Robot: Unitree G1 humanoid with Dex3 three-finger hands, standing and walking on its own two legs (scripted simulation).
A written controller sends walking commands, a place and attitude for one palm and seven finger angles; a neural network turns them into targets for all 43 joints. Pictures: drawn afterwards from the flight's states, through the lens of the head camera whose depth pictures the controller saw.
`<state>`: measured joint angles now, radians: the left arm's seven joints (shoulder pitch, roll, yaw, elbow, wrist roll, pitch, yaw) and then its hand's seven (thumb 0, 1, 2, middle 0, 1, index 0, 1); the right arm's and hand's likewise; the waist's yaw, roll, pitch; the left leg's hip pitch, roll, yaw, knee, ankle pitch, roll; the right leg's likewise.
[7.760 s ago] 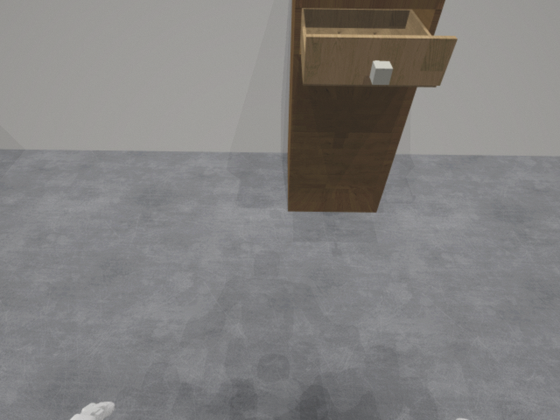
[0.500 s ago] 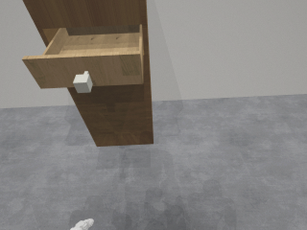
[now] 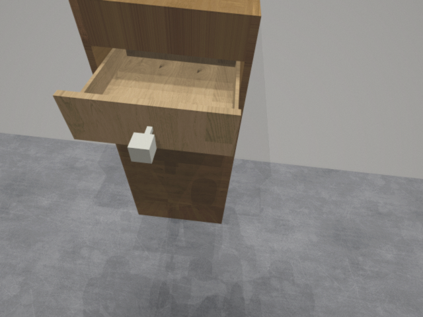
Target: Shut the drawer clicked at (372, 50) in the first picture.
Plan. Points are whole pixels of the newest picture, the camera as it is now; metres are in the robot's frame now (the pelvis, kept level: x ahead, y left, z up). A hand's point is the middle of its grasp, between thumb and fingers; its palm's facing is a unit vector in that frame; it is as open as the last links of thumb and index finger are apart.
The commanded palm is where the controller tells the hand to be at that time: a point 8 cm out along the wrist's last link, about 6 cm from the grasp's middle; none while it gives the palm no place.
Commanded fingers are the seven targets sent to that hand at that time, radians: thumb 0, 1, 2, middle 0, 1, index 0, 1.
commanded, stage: come to a stop and stand still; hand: left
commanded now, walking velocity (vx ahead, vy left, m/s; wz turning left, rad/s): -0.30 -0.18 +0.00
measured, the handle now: (145, 141) +0.42 +0.20 +0.08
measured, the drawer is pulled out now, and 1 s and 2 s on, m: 0.21 0.21 0.21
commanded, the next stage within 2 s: look again from close up in 1.84 s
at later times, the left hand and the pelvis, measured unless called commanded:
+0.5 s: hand out of the picture +0.08 +0.13 -0.14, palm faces +0.02 -0.96 -0.29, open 7.4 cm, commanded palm none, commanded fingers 0.00 0.90 0.90 -0.20 -0.30 -0.20 -0.30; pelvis +0.02 -0.06 +0.01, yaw -1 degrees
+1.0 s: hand out of the picture -0.06 +0.17 -0.17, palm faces +0.11 -0.98 -0.20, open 7.4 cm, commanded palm none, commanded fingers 0.00 0.90 0.90 -0.20 -0.30 -0.20 -0.30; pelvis -0.04 -0.02 +0.01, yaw +0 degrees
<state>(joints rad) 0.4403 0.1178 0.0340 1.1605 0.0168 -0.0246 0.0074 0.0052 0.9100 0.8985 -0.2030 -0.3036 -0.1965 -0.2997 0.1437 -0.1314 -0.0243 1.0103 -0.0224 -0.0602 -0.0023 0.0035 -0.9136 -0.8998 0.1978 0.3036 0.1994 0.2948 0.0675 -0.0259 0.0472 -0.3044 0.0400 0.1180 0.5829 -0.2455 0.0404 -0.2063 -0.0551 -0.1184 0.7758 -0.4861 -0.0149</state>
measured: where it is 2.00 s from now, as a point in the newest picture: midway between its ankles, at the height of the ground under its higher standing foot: outside the picture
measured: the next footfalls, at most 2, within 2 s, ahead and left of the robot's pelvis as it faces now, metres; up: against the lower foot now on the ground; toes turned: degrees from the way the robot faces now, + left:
right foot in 0.38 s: +0.07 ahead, -0.15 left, +0.00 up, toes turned -6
left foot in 0.96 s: +0.01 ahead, +0.09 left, +0.00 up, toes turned +6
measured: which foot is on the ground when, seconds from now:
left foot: down 0.00-0.40, up 0.42-0.94, down 0.96-1.00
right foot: up 0.00-0.36, down 0.38-0.96, up 0.98-1.00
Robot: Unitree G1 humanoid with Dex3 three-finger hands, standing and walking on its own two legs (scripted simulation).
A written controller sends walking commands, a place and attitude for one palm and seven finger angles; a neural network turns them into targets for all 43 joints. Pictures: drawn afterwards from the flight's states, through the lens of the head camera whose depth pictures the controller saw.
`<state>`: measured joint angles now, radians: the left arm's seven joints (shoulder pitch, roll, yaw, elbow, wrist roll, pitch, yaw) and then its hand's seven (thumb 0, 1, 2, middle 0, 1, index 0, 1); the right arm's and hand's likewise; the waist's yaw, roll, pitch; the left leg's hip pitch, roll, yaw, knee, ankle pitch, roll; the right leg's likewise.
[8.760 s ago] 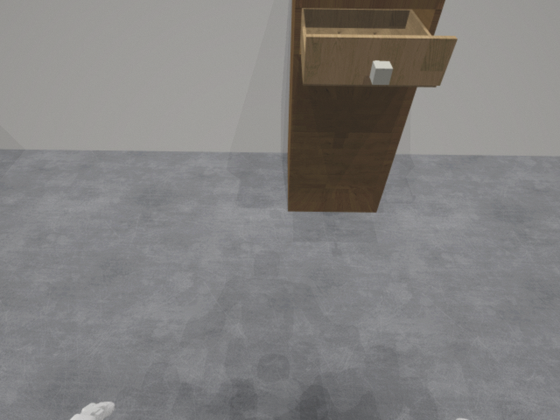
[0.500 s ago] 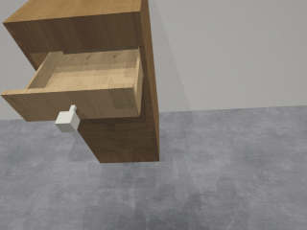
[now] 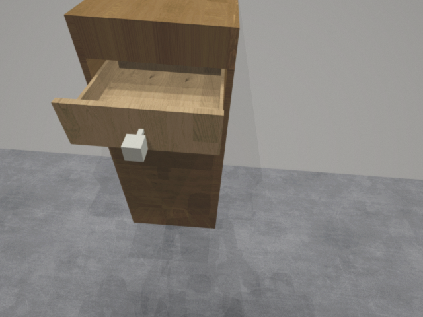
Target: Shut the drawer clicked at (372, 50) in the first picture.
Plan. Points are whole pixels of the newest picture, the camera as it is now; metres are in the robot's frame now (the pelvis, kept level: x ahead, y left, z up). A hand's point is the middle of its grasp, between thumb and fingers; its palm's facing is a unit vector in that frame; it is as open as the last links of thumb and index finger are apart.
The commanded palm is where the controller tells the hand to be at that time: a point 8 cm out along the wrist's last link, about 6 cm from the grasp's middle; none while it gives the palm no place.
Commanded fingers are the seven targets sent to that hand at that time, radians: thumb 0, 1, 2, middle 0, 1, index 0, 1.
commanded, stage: come to a stop and stand still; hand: left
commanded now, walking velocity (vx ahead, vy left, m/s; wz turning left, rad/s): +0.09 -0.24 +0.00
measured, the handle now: (137, 141) +0.46 +0.22 +0.07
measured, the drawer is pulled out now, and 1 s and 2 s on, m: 0.21 0.21 0.21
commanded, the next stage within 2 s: look again from close up in 0.84 s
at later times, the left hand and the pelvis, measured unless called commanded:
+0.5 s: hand out of the picture +0.09 +0.14 -0.17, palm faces +0.04 -0.97 -0.22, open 7.3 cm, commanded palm none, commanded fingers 0.00 0.90 0.90 -0.20 -0.30 -0.20 -0.30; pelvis +0.04 -0.04 +0.00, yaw +2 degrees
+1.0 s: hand out of the picture +0.02 +0.12 -0.17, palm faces +0.06 -0.98 -0.18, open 7.3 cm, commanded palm none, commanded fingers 0.00 0.90 0.90 -0.20 -0.30 -0.20 -0.30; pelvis +0.04 -0.04 +0.00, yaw +1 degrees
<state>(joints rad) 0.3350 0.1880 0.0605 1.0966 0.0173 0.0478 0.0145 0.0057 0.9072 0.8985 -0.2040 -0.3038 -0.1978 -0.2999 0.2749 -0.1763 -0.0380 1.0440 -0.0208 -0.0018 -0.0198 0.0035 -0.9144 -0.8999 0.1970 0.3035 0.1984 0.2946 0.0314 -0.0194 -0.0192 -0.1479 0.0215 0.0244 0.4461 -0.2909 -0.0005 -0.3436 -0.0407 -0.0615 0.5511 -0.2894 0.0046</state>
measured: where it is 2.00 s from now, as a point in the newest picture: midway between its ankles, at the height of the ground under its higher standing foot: outside the picture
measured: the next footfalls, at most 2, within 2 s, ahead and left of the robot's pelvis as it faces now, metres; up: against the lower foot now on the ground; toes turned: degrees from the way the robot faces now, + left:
right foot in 0.38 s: +0.07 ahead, -0.13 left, +0.00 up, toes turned -4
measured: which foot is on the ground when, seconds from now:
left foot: down 0.00-1.00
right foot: up 0.00-0.36, down 0.38-1.00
